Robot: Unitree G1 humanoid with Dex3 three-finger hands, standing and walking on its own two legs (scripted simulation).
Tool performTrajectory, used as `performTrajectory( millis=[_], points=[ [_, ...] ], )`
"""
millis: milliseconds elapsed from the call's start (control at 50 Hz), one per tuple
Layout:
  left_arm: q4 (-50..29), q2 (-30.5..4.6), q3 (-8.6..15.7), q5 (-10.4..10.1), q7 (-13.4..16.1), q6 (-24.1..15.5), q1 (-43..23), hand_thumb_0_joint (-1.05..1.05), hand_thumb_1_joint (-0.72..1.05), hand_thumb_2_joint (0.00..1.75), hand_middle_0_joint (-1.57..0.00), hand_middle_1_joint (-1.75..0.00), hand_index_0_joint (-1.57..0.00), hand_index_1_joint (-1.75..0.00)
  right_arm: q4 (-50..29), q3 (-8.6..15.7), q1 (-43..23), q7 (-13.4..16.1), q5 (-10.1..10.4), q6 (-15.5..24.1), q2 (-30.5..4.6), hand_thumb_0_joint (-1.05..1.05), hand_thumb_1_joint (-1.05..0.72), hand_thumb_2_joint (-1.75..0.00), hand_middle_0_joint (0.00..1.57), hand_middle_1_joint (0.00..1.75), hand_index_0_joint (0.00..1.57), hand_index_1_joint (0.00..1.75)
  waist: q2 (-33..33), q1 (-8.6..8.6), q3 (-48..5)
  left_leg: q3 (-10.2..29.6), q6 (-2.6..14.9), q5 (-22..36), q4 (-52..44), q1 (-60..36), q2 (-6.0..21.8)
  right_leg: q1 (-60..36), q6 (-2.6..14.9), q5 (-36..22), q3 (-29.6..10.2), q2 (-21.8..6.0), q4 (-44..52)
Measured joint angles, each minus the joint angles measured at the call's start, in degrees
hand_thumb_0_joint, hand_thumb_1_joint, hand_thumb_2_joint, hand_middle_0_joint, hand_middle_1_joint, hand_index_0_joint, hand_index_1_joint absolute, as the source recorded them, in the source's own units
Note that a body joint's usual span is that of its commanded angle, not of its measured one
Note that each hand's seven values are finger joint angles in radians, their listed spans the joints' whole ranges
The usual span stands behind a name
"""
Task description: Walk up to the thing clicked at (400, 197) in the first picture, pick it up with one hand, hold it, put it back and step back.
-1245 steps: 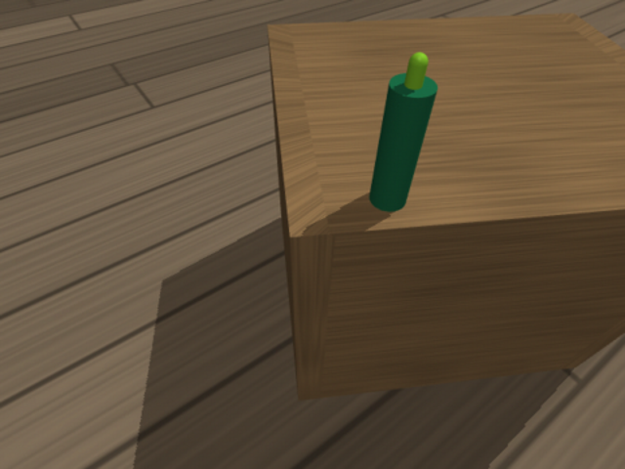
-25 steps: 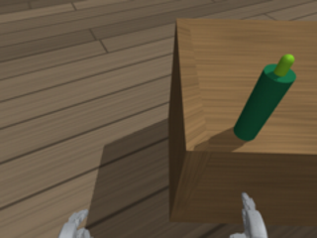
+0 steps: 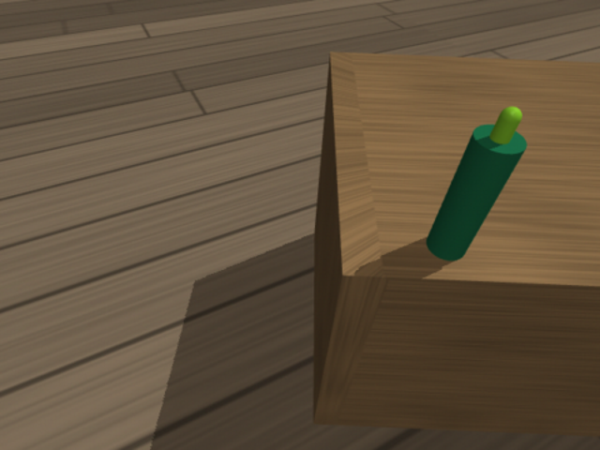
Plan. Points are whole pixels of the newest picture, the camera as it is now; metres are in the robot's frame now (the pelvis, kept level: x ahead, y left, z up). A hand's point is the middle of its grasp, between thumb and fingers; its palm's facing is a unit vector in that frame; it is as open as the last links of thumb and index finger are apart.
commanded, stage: home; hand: right
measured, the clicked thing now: (474, 189) +0.42 -0.22 +0.14
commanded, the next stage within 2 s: stand in 1.20 s
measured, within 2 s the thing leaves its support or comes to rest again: neither
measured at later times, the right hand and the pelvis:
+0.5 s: hand out of the picture +0.05 -0.27 -0.15, palm faces -0.09 +0.93 -0.36, open 17.5 cm; pelvis +0.00 -0.01 +0.00, yaw +1 degrees
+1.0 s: hand out of the picture +0.11 -0.25 -0.15, palm faces -0.08 +0.93 -0.36, open 17.4 cm; pelvis +0.02 +0.00 +0.00, yaw +1 degrees
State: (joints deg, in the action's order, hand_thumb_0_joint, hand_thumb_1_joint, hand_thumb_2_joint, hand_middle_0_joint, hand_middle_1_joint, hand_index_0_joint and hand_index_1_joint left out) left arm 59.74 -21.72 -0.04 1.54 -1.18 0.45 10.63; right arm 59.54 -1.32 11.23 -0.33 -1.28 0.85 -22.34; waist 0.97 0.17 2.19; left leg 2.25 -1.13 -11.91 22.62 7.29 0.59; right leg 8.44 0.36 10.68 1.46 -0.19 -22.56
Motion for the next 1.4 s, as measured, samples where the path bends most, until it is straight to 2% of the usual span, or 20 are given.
performTrajectory(
  millis=[200, 380, 900, 1320, 1400],
  points=[
    [3.69, 1.03, -0.53, -0.11, -0.34, -0.24, 0.01, 0.01, 0.9, 0.9, -0.2, -0.3, -0.21, -0.3, 2.39, -0.83, -0.67, -0.31, 0.04, -0.27, 1.08, -0.01, 0.54, -0.04, 0.06, 0.05, 0.06, 0.05, -0.88, 0.48, 0.21, 0.63, -0.52, 1.53, -1.33, 0.34, 0.43, 0.17, 0.56, -1.36, 0.62, 0.42, 1.32],
    [4.63, 0.91, -0.14, -0.27, -0.03, -0.4, -0.52, 0.01, 0.9, 0.9, -0.2, -0.3, -0.21, -0.3, 2.86, -0.52, -0.88, -0.38, 0.16, -0.47, 1.45, -0.01, 0.54, -0.04, 0.06, 0.05, 0.06, 0.05, -1.19, 0.51, 0.28, 1.04, -0.67, 1.36, -1.08, 1.07, 0.99, 0.24, 0.87, -1.79, 1.02, 1.01, 2.32],
    [5.07, 1.77, 0.15, -0.78, 0.39, -0.56, -5.13, 0.01, 0.9, 0.9, -0.2, -0.3, -0.21, -0.3, 3.02, -0.65, -4.33, 0.66, 0.51, -0.11, 1.48, -0.01, 0.53, -0.05, 0.06, 0.05, 0.06, 0.05, -1.15, 0.43, 0.37, 0.72, -0.23, 0.43, -3.47, -1.88, 0.19, -2.27, 0.04, -0.29, 0.72, 0.15, 3.71],
    [5.82, 1.73, 0.55, -0.73, 0.49, -0.31, -3.99, 0.01, 0.9, 0.9, -0.2, -0.3, -0.21, -0.3, 3.83, -0.03, -4.04, 0.62, 0.46, -0.39, 1.6, -0.01, 0.53, -0.05, 0.06, 0.05, 0.06, 0.05, -1.05, 0.57, 1.03, 0.52, -0.01, 0.89, -4.72, -2.57, -0.1, -2.7, -0.18, -0.53, 0.52, -0.16, 4.49],
    [5.75, 1.75, 0.54, -0.74, 0.49, -0.29, -4.06, 0.01, 0.9, 0.9, -0.2, -0.3, -0.21, -0.3, 3.98, 0.08, -3.98, 0.59, 0.45, -0.5, 1.63, -0.01, 0.49, -0.09, 0.09, 0.09, 0.09, 0.09, -1.1, 0.52, 0.98, 0.57, 0.01, 0.93, -4.69, -2.43, -0.14, -2.56, -0.16, -0.51, 0.57, -0.19, 4.39]
  ],
)
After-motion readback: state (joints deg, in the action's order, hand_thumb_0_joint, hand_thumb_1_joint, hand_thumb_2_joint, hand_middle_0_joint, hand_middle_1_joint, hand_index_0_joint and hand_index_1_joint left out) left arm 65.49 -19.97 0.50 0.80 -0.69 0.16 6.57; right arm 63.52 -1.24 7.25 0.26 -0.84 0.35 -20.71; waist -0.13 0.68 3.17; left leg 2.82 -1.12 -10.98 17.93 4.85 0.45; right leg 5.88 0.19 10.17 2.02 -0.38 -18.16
